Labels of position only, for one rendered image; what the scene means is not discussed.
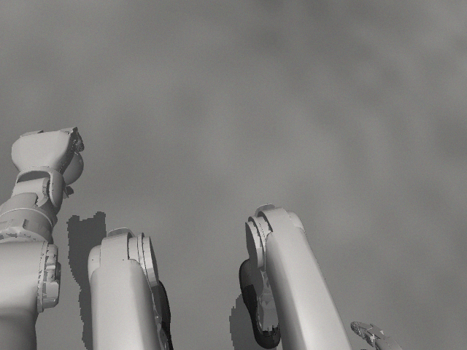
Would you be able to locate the left robot arm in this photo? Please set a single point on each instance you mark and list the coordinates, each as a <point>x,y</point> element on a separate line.
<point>30,274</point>

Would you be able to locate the right robot hand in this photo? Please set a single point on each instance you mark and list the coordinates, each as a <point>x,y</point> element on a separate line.
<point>374,336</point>

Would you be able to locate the ball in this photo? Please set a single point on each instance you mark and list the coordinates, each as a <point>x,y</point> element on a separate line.
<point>74,170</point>

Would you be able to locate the left robot hand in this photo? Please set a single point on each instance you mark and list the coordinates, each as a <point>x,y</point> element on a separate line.
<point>54,149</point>

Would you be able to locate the right robot foot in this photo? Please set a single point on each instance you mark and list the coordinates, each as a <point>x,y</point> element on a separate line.
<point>265,339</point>

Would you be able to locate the left robot foot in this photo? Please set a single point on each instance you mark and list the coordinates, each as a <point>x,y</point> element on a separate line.
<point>166,316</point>

